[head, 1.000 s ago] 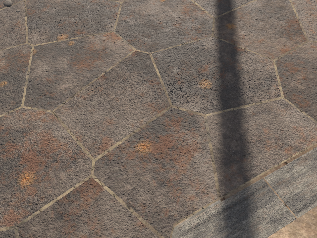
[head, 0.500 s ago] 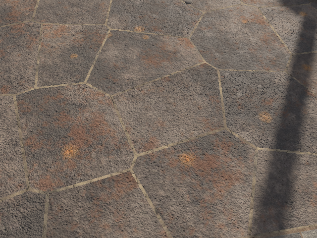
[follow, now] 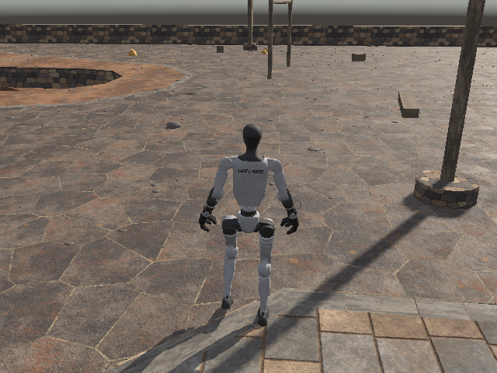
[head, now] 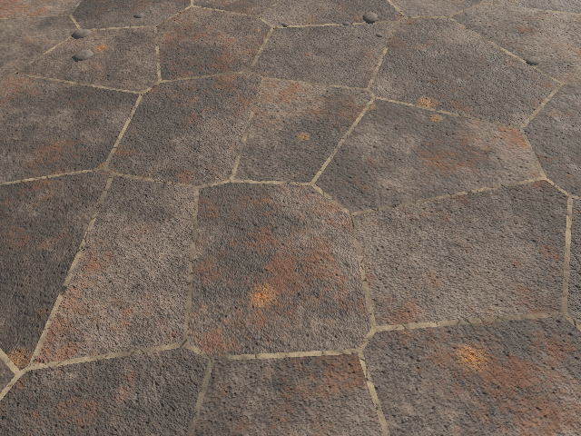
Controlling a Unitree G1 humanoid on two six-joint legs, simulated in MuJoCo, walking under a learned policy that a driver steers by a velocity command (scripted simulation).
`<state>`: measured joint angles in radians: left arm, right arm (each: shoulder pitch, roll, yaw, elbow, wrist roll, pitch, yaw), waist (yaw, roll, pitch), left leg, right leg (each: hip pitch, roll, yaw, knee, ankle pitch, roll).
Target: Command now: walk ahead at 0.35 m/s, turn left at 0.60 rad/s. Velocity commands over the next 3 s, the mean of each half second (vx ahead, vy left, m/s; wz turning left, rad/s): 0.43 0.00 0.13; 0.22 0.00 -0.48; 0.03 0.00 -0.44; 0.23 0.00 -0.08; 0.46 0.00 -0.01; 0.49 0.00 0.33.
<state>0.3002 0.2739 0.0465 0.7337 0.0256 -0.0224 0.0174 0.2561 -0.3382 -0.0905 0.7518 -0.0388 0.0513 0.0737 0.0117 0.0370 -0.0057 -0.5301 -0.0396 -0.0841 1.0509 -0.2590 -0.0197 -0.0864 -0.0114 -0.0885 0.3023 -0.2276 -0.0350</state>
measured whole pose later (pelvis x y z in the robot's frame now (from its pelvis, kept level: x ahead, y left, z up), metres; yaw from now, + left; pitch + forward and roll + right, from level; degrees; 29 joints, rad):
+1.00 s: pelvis +0.38 +0.07 -0.02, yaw -15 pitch +1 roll +1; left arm 0.23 0.28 0.07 0.79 0.01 0.01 -0.01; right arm 0.14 -0.25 -0.02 0.77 -0.03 0.02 -0.03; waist 0.03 0.02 0.09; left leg -0.58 0.05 -0.08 1.04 -0.36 -0.05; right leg -0.35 0.15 0.04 0.43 -0.09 -0.13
